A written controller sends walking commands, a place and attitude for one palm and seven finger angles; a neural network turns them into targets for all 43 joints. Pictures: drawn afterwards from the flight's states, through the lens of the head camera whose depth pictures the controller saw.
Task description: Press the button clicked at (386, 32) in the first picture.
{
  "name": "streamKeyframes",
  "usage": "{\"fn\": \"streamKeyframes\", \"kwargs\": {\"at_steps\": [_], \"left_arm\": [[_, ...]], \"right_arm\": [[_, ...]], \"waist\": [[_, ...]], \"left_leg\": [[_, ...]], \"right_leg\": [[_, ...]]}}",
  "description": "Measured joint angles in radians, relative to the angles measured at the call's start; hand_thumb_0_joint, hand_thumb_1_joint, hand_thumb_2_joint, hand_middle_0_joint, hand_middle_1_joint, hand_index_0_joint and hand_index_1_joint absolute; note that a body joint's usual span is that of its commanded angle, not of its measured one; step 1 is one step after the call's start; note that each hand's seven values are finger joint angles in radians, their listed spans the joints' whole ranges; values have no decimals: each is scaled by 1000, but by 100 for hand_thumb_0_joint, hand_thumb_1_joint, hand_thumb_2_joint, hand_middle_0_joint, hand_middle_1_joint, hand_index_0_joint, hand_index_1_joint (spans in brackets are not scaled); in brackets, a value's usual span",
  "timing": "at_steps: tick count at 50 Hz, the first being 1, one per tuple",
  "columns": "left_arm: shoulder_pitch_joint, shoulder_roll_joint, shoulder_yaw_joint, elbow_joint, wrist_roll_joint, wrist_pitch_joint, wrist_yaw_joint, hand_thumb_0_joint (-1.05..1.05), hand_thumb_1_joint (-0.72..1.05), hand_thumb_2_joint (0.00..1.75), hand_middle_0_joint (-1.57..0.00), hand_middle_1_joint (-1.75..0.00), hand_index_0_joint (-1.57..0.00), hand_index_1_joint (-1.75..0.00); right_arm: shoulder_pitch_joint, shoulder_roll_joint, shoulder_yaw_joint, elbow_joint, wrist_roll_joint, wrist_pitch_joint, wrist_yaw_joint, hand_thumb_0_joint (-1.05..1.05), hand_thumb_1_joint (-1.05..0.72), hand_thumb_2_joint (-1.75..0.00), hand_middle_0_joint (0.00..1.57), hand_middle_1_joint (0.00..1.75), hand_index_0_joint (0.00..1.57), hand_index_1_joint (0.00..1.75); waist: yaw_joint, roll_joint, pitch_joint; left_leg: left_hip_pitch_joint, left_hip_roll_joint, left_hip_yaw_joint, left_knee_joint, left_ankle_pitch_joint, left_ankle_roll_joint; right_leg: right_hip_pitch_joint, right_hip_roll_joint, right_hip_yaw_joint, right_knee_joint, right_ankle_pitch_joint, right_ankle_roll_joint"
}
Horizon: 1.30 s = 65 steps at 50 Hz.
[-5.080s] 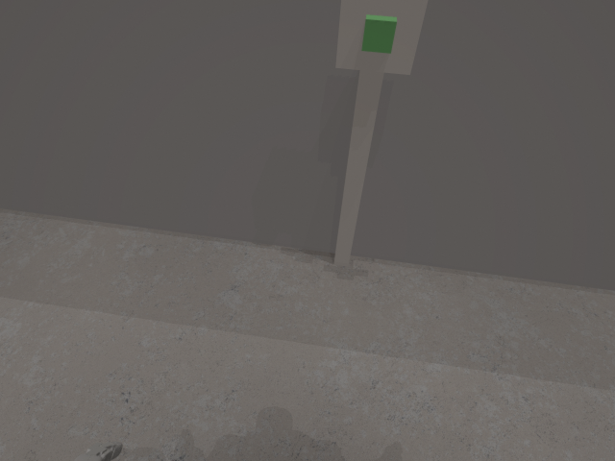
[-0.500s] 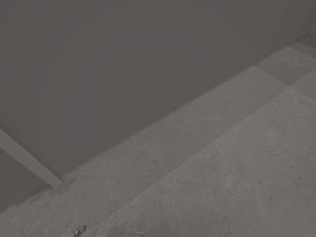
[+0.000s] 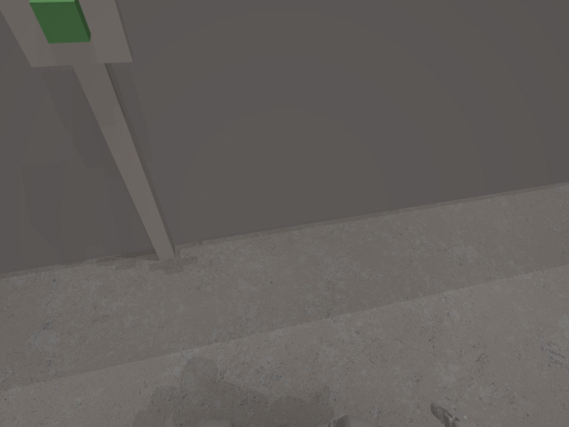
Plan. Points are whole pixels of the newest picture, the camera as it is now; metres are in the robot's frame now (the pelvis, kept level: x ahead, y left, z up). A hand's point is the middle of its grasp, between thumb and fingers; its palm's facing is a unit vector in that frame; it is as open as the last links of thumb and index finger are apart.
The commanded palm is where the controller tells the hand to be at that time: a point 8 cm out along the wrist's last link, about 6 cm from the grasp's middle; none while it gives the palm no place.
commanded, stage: turn to face it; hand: left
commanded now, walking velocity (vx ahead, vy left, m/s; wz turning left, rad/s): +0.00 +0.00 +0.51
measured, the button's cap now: (62, 18) +0.68 +0.45 +0.17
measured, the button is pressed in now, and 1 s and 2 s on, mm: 0 0 0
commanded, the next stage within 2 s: take the last steps up to it in 0.44 s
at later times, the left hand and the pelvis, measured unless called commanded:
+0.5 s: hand out of the picture +0.03 +0.16 -0.13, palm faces +0.23 -0.94 -0.27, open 7.4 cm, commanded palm none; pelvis -0.02 -0.04 +0.01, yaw +14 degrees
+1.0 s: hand out of the picture -0.08 +0.21 -0.16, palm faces +0.35 -0.92 -0.17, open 7.4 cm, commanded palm none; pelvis +0.01 +0.03 +0.02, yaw +18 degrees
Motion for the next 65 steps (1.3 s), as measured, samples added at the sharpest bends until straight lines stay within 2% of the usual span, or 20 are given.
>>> {"fn": "streamKeyframes", "kwargs": {"at_steps": [3, 6, 12, 16, 17, 18, 21, 24, 27, 32, 38, 40, 42, 44, 46, 50, 55, 61, 63, 65], "left_arm": [[-22, 1, 3, -7, 0, -4, -7, 1, 91, 90, -20, -30, -20, -30], [-41, -8, 0, -24, -1, -11, -10, 1, 91, 90, -20, -30, -20, -30], [-82, -40, -12, -50, -3, -18, -7, 1, 91, 90, -20, -30, -20, -30], [-92, -67, -26, -65, -9, -33, -4, 1, 91, 90, -20, -30, -20, -30], [-87, -71, -30, -70, -9, -41, -3, 1, 91, 90, -20, -30, -20, -30], [-87, -83, -33, -68, -5, -51, -1, 1, 91, 90, -20, -30, -20, -30], [-69, -109, -49, -66, 2, -60, -1, 1, 90, 90, -20, -30, -20, -30], [-42, -125, -54, -51, 3, -58, 2, 1, 90, 90, -20, -30, -20, -30], [-21, -132, -56, -29, 4, -60, 3, 1, 90, 90, -20, -30, -20, -30], [20, -127, -51, 9, 11, -74, 2, 1, 91, 90, -20, -30, -20, -30], [94, -91, -37, 80, 16, -80, -8, 1, 90, 90, -20, -30, -20, -30], [126, -81, -32, 105, 8, -70, -11, 1, 90, 90, -20, -30, -20, -30], [143, -67, -29, 137, 8, -49, -12, 1, 91, 90, -20, -30, -20, -30], [150, -63, -28, 164, 13, -32, -18, 1, 91, 90, -20, -30, -20, -30], [142, -63, -28, 175, 15, -34, -28, 1, 91, 90, -20, -30, -20, -30], [101, -73, -30, 163, 13, -50, -36, 1, 91, 90, -20, -30, -20, -30], [25, -93, -31, 139, 9, -54, -36, 1, 91, 90, -19, -30, -20, -29], [-83, -115, -31, 110, 5, -64, -40, 1, 91, 90, -19, -30, -20, -29], [-111, -120, -31, 94, 5, -80, -42, 1, 91, 90, -19, -30, -20, -30], [-133, -122, -29, 78, 9, -116, -39, 1, 91, 90, -20, -30, -20, -30]], "right_arm": [[14, 5, 6, 4, -2, 2, -9, 0, -91, -89, 20, 30, 20, 30], [30, 8, 8, 14, -3, 7, -10, 0, -91, -89, 20, 30, 20, 30], [66, 15, 4, 29, -8, 16, -10, 0, -91, -89, 21, 30, 20, 30], [88, 12, -3, 37, -8, 26, -10, 0, -91, -89, 21, 30, 20, 30], [97, 11, -6, 39, -5, 28, -9, 0, -91, -89, 21, 30, 20, 30], [100, 4, -10, 42, -1, 29, -8, 0, -91, -89, 21, 30, 20, 30], [112, -7, -24, 58, -3, 47, -9, 0, -91, -89, 20, 30, 20, 30], [116, -15, -30, 76, -6, 57, -4, 0, -91, -89, 20, 30, 20, 30], [117, -18, -31, 90, -5, 58, -2, 0, -91, -89, 20, 30, 20, 30], [106, -13, -22, 119, -6, 60, -3, 0, -91, -89, 20, 30, 19, 30], [90, 8, -3, 123, -4, 24, 5, 0, -91, -90, 20, 30, 19, 30], [93, 12, 4, 114, -5, -6, 0, 0, -91, -90, 20, 30, 19, 30], [93, 33, 11, 114, -8, -26, -9, 0, -91, -89, 20, 30, 19, 30], [113, 52, 20, 114, -9, -40, -18, 0, -91, -89, 20, 30, 19, 30], [142, 69, 29, 124, -7, -51, -26, 0, -91, -89, 20, 30, 20, 30], [207, 86, 35, 170, 0, -65, -39, 0, -92, -89, 20, 30, 20, 30], [284, 108, 33, 228, 0, -71, -44, 0, -92, -89, 20, 30, 20, 30], [350, 114, 27, 276, -11, -70, -46, 0, -91, -89, 20, 30, 20, 30], [371, 112, 25, 290, -11, -66, -46, 0, -91, -89, 20, 30, 20, 30], [380, 113, 22, 306, -3, -60, -41, 0, -91, -89, 20, 30, 20, 30]], "waist": [[-6, 13, -5], [-13, 28, -15], [-39, 55, -31], [-51, 75, -41], [-51, 75, -47], [-51, 95, -46], [-51, 112, -47], [-47, 108, -49], [-45, 100, -46], [-19, 78, -44], [23, 37, -65], [23, 39, -80], [26, 17, -80], [17, 17, -90], [6, 19, -92], [-1, 25, -87], [-20, 28, -72], [-71, 48, -42], [-80, 63, -36], [-75, 75, -26]], "left_leg": [[21, -11, -30, -60, 41, 1], [33, -24, -57, -106, 74, 6], [24, -46, -112, -133, 107, -3], [-4, -58, -143, -104, 105, -24], [-17, -65, -149, -85, 99, -32], [-35, -58, -158, -51, 83, -36], [-118, -67, -148, 203, -111, -52], [-173, -47, -116, 426, -95, -69], [-174, -17, -100, 481, -65, -88], [-101, 20, -77, 349, -90, -98], [40, 29, -4, 25, -89, -66], [97, 29, 4, -110, -12, -44], [104, 19, 20, -83, 3, -19], [137, 19, 29, -106, -12, -6], [182, 14, 29, -166, 2, -4], [261, -4, 29, -274, 34, 4], [332, -17, 33, -332, 22, 0], [384, -3, 43, -304, -60, -30], [383, 17, 41, -245, -115, -48], [310, 46, 29, -41, -175, -46]], "right_leg": [[-46, 24, 41, 52, 72, 6], [-50, 37, 66, 6, 109, 8], [11, 73, 87, -160, 102, 1], [107, 106, 79, -362, 159, -14], [146, 108, 75, -448, 207, -19], [158, 119, 62, -475, 231, -46], [168, 107, 29, -466, 223, -99], [198, 90, 10, -508, 240, -105], [216, 75, -12, -537, 256, -104], [227, 57, -40, -562, 269, -95], [228, 30, -65, -559, 262, -63], [206, 29, -67, -499, 217, -51], [154, 32, -25, -352, 96, -57], [83, 49, 3, -177, 77, -64], [20, 53, 15, -63, 136, -64], [-68, 41, 31, -13, 242, -49], [-107, 27, 32, -122, 297, -39], [-59, 48, 3, -335, 297, -69], [-7, 72, -15, -416, 308, -87], [23, 88, -32, -435, 373, -118]]}}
